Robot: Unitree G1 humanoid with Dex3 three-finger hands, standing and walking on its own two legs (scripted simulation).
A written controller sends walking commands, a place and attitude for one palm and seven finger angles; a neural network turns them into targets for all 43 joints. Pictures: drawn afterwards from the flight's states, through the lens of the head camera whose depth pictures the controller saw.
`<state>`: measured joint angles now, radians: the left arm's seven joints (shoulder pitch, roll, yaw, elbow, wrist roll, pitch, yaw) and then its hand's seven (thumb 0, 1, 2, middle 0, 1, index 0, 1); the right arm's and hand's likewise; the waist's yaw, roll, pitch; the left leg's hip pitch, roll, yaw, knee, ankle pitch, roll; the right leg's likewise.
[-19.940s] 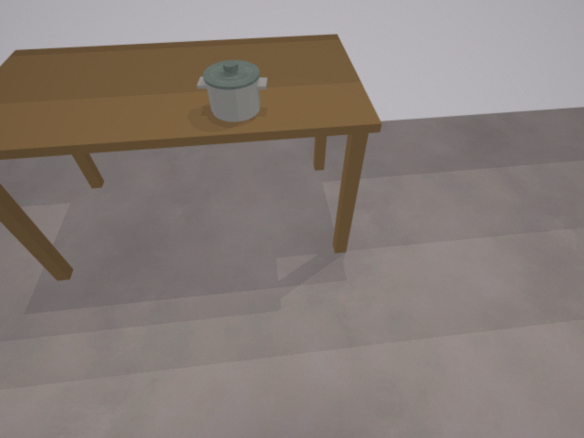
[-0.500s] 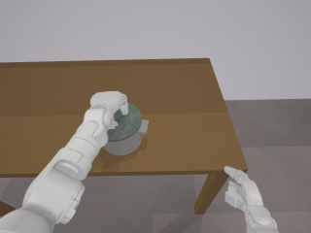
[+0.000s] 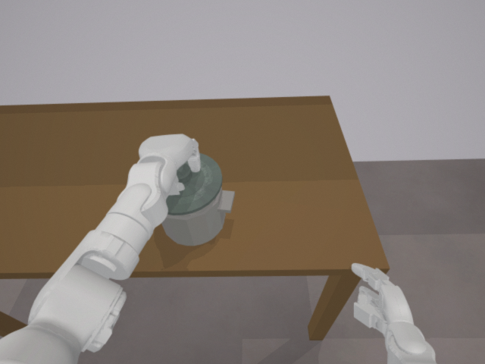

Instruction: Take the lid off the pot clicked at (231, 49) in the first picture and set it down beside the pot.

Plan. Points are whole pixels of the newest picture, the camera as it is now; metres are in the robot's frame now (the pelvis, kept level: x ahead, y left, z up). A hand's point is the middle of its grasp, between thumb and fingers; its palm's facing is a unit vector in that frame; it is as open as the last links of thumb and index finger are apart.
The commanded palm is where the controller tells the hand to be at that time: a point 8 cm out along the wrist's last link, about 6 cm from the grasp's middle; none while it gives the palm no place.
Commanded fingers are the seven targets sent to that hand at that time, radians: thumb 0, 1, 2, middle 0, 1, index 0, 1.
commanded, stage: lift the lid straight up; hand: left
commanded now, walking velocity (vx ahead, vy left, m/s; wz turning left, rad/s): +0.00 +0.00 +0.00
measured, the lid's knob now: (180, 173) +0.45 +0.13 +0.06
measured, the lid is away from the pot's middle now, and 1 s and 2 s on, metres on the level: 0.00 0.02 0.07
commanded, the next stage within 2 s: move the lid sideways beside the pot in 1.38 s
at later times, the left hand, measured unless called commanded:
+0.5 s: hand (169, 158) +0.43 +0.14 +0.12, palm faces -0.27 -0.06 -0.96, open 7.2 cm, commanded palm +0.42 +0.14 +0.20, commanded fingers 0.00 0.71 0.93 -0.95 -1.07 -0.88 -1.03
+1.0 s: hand (172, 140) +0.43 +0.12 +0.16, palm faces -0.21 -0.04 -0.98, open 7.2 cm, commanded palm +0.42 +0.13 +0.24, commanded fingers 0.00 0.71 0.93 -0.95 -1.07 -0.88 -1.03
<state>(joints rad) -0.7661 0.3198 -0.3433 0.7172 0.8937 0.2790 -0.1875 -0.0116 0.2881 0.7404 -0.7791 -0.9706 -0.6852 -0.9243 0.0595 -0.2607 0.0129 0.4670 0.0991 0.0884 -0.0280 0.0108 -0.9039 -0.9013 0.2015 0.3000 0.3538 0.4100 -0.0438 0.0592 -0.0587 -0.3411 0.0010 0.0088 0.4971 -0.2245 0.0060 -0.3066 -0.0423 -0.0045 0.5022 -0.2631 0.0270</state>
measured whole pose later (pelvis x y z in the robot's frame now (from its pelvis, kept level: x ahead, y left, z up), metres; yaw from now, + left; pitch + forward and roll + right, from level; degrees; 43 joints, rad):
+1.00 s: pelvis -0.01 +0.00 +0.00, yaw +1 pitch +2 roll +0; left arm -0.93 0.36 -0.37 0.65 0.88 0.34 -0.32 -0.03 0.29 0.74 -0.79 -0.98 -0.68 -0.92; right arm 0.05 -0.27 0.02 0.50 0.10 0.05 -0.03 0.01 -0.90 -0.90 0.20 0.30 0.31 0.39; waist -0.04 0.07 -0.04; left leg -0.30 -0.01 0.00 0.45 -0.19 0.01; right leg -0.27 -0.06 -0.01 0.48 -0.25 0.03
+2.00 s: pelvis -0.01 +0.00 +0.00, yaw +1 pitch +1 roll +0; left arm -0.91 0.52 -0.28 0.61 0.88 0.24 -0.45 -0.03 0.29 0.74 -0.80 -0.98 -0.68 -0.92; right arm 0.06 -0.29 0.03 0.50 0.10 0.05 -0.06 0.01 -0.90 -0.90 0.20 0.30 0.27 0.36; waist -0.02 0.06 -0.02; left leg -0.29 -0.02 -0.01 0.45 -0.19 0.01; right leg -0.24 -0.06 -0.02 0.45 -0.23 0.03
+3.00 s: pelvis -0.01 +0.02 +0.00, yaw +2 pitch +4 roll -1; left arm -0.92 0.73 -0.13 0.75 0.90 0.04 -0.50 -0.05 0.29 0.74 -0.80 -0.98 -0.67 -0.92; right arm 0.07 -0.31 0.04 0.47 0.11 0.05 -0.08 0.01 -0.90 -0.90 0.20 0.30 0.26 0.35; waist -0.03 0.03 0.00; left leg -0.33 -0.02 -0.03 0.46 -0.19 0.03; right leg -0.25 -0.05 -0.04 0.39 -0.20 0.04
